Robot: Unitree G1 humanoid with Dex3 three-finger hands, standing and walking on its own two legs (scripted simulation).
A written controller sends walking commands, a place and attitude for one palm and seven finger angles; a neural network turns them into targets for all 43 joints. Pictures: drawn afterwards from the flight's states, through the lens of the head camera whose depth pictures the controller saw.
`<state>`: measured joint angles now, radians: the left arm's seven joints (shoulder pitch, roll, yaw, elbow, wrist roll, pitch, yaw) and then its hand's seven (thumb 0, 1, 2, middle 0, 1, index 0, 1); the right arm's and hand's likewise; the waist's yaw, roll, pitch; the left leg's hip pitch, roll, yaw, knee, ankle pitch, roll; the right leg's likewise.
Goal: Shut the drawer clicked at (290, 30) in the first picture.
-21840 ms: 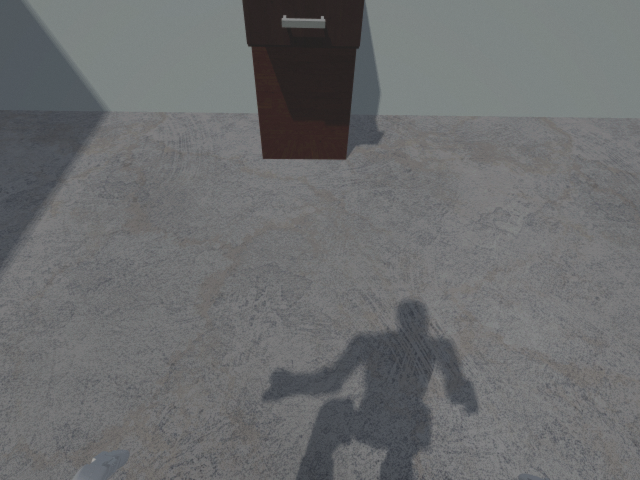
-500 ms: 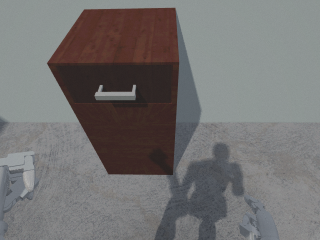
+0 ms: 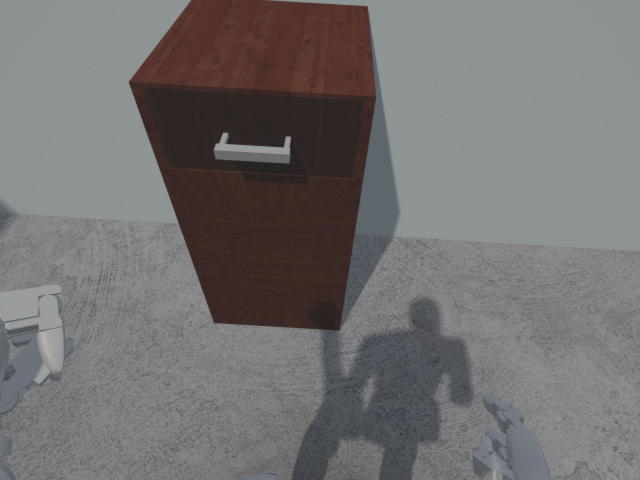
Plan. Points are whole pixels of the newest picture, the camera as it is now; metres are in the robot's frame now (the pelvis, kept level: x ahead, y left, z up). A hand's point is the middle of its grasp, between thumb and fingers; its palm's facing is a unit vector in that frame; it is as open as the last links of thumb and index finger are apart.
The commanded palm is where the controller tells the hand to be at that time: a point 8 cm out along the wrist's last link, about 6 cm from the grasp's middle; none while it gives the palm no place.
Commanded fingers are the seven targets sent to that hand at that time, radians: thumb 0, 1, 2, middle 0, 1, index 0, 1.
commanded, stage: step back with the hand held close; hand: left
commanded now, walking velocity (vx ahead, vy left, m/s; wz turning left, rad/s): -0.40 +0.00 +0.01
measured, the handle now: (254, 146) +0.67 +0.17 +0.02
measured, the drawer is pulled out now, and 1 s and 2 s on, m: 0.00 0.00 0.00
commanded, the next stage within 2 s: stop stepping back and stand still in 0.32 s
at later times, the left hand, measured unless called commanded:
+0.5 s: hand out of the picture +0.09 +0.26 +0.19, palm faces +0.38 -0.81 -0.44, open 3.2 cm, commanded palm +0.03 +0.31 +0.19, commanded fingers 0.00 0.90 0.90 -1.40 -1.60 -1.40 -1.60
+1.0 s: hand out of the picture -0.03 +0.38 +0.18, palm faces +0.51 -0.81 -0.29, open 3.3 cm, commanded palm -0.11 +0.39 +0.19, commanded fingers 0.00 0.90 0.90 -1.40 -1.60 -1.40 -1.60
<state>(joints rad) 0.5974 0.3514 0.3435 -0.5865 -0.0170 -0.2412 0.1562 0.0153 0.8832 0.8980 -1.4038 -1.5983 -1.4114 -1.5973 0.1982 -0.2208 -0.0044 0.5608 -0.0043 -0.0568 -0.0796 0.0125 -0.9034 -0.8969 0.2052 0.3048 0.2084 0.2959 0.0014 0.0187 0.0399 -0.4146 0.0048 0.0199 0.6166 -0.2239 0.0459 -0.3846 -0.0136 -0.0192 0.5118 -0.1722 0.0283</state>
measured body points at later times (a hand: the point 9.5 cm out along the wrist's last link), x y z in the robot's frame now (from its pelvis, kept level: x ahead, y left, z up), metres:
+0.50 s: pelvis -0.09 +0.02 -0.01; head -0.09 +0.05 +0.44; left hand +0.06 +0.30 +0.21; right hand +0.10 -0.22 -0.06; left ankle +0.08 +0.09 -0.72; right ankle -0.06 -0.14 -0.73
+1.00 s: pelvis -0.22 +0.11 +0.00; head -0.23 +0.17 +0.44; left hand -0.06 +0.43 +0.20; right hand -0.07 -0.10 -0.06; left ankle -0.20 +0.18 -0.73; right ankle -0.20 -0.03 -0.64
